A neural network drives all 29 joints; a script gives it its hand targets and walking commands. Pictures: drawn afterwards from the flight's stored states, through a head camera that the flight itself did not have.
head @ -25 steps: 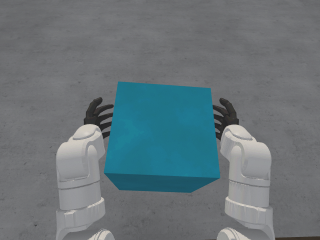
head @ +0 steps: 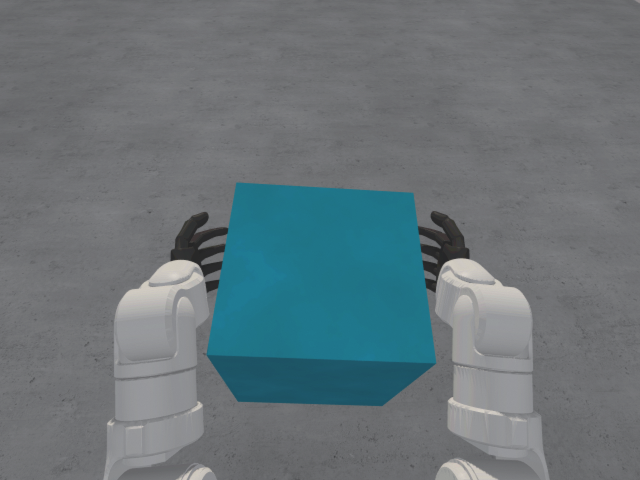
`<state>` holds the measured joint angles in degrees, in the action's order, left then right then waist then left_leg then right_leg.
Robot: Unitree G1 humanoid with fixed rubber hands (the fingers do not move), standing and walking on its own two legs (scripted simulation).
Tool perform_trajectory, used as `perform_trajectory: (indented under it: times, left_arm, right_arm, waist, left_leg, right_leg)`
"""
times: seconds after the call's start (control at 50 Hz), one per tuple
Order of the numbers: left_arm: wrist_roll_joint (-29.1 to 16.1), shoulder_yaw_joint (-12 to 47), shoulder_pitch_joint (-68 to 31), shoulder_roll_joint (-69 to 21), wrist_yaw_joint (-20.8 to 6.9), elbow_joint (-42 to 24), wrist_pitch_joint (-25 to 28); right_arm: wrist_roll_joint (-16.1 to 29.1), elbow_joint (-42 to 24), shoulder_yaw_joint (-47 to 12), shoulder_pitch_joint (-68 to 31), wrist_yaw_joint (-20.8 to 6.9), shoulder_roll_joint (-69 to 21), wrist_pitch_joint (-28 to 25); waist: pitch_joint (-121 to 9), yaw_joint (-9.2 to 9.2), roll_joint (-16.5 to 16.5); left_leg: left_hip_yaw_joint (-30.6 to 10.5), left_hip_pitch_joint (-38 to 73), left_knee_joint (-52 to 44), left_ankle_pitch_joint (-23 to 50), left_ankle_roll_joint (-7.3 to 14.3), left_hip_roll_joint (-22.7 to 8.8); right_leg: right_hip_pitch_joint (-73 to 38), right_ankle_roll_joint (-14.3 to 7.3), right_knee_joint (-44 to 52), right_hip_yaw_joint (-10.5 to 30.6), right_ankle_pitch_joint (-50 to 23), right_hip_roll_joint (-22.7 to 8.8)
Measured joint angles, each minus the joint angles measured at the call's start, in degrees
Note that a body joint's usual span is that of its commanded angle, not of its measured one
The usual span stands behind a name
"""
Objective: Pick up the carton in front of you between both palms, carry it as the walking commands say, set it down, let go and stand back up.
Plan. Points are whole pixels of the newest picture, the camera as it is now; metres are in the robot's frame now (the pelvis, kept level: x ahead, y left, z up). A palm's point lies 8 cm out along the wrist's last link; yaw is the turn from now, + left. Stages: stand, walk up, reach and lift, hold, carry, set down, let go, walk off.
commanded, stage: carry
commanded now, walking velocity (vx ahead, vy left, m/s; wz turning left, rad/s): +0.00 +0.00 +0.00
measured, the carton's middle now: (317, 306) +0.34 +0.00 +0.03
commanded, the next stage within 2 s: none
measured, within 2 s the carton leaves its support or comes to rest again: neither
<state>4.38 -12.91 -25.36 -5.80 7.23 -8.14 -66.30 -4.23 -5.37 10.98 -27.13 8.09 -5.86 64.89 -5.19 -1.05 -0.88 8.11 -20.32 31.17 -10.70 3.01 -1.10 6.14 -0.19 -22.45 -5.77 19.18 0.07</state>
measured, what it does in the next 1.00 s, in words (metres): shifts its weight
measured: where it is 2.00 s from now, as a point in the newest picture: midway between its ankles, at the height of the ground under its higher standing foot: outside the picture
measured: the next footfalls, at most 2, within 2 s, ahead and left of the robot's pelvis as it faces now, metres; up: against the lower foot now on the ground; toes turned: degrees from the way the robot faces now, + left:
none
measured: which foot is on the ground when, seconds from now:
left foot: down 0.00-1.00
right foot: down 0.00-1.00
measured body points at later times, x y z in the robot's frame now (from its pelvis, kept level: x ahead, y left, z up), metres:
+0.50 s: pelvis -0.02 +0.00 -0.01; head +0.00 +0.00 +0.44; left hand +0.32 +0.15 +0.09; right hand +0.32 -0.16 +0.09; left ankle +0.01 +0.10 -0.74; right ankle -0.13 -0.06 -0.74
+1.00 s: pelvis -0.07 +0.01 -0.01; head -0.09 +0.01 +0.44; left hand +0.26 +0.15 +0.10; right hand +0.26 -0.15 +0.10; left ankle +0.01 +0.10 -0.74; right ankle -0.13 -0.06 -0.74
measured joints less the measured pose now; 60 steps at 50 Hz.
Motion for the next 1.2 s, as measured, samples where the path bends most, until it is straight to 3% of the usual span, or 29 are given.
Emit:
perform_trajectory:
  times: [0.08, 0.12, 0.18, 0.24, 0.28, 0.34, 0.4, 0.54, 0.62, 1.2]
  left_arm:
    - [0.6, 0.5, -1.2, -1.0, 0.3, 0.1, 0.9]
    - [0.8, 0.5, -0.5, -1.4, 0.4, -0.1, 0.9]
    - [0.4, 0.4, 0.8, -1.0, 0.4, 0.0, 0.7]
    - [0.0, 0.6, 1.1, -0.2, 0.4, 0.3, 0.6]
    - [-0.2, 0.8, 1.0, 0.0, 0.4, 0.2, 0.7]
    - [-0.5, 0.6, -0.4, 0.2, 0.4, -0.4, 1.1]
    - [-0.3, 0.7, -1.7, 0.2, 0.5, 0.0, 1.6]
    - [-0.1, 0.3, -0.4, -0.5, 0.5, 0.6, 0.3]
    - [-0.4, 0.5, -1.2, 0.2, 0.7, 1.0, 0.5]
    - [0.7, -0.3, -3.5, 0.3, 0.8, 8.3, -0.5]
  right_arm:
    - [0.7, -1.1, 0.1, -0.3, -0.3, 1.6, -0.1]
    - [0.9, -1.2, 0.3, 0.2, -0.3, 1.5, 0.1]
    - [0.4, -0.4, 0.4, 1.2, -0.3, 0.2, -0.4]
    - [-0.1, 0.3, 0.5, 1.4, -0.3, -0.5, -0.8]
    - [-0.1, -0.2, 0.5, 1.6, -0.3, -0.6, -0.9]
    - [0.1, -1.1, 0.3, 0.2, -0.1, 0.0, -1.0]
    - [0.0, -1.3, 0.1, -0.8, -0.3, 1.0, -0.9]
    - [-0.4, -1.0, 0.5, 1.2, -0.3, -0.1, 0.0]
    - [-0.8, -0.5, 0.3, 0.1, 0.1, 0.0, -0.2]
    - [-1.0, 6.6, 1.4, -1.9, 0.1, 1.0, 1.1]
  waist:
    - [1.5, 0.88, 0.0]
    - [1.6, 0.82, 0.5]
    - [1.9, 0.10, -0.5]
    - [2.7, -0.36, -0.8]
    - [2.4, -0.31, -0.4]
    - [2.2, 0.61, -0.1]
    - [2.9, 1.22, 0.4]
    - [2.7, 1.12, -0.2]
    - [2.8, 1.30, -1.4]
    - [0.9, 0.78, 0.2]
  left_leg:
    - [-0.6, -1.6, 1.9, -6.0, -1.1, 0.4]
    - [-0.7, -1.0, 0.0, -2.7, -1.2, 0.5]
    - [-0.1, 0.7, -1.3, -3.5, -0.9, 1.0]
    - [-0.6, 1.0, -1.5, -3.1, 0.0, 0.9]
    - [-1.3, 1.0, -2.5, -2.6, -0.3, 0.7]
    - [-1.1, 0.0, -2.9, -2.4, -0.9, 0.8]
    - [-0.9, -1.2, -1.3, -2.2, -0.8, 0.9]
    - [-0.6, -0.5, -1.2, -2.3, -0.8, 0.9]
    - [0.1, -1.3, -0.5, -1.8, -0.6, 1.3]
    - [-0.6, -1.8, -3.3, 4.1, -0.1, 0.8]
  right_leg:
    - [-0.2, -2.8, -0.4, -0.3, 2.4, 0.3]
    - [-0.2, -2.7, -2.0, -0.6, 3.6, 0.7]
    - [1.8, -1.8, -8.0, -1.6, 4.7, -0.3]
    - [4.2, 0.0, -13.4, -1.1, 0.4, -0.5]
    - [2.8, 0.3, -10.4, -1.0, 1.7, 0.2]
    - [0.8, -1.0, -3.9, -0.7, 3.4, 0.5]
    - [1.7, -2.1, -5.0, -1.2, 4.0, 0.2]
    - [3.1, -1.6, -9.5, -2.8, 4.3, -0.8]
    - [2.9, -2.3, -8.6, -2.5, 6.3, -1.3]
    - [5.3, -3.1, -10.2, -3.7, 3.1, -1.0]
